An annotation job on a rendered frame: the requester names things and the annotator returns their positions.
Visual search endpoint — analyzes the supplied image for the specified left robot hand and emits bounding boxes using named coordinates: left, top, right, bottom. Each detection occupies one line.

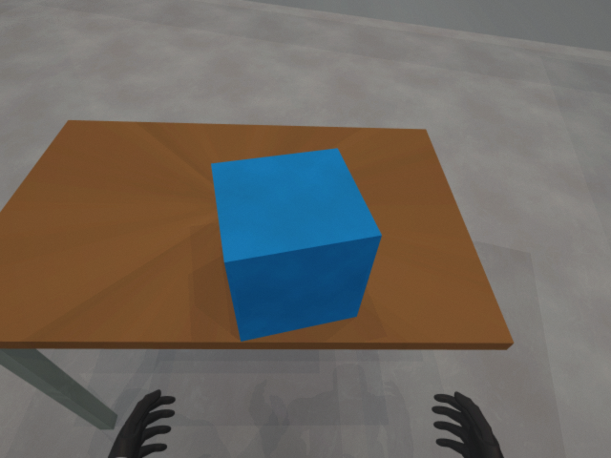
left=108, top=389, right=176, bottom=458

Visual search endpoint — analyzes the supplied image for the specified right robot hand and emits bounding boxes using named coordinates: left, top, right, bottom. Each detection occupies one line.
left=432, top=391, right=504, bottom=458

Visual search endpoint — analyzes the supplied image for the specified table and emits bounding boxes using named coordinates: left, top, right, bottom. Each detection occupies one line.
left=0, top=120, right=514, bottom=429

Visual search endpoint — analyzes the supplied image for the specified carton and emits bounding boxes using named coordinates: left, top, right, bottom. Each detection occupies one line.
left=211, top=148, right=382, bottom=342

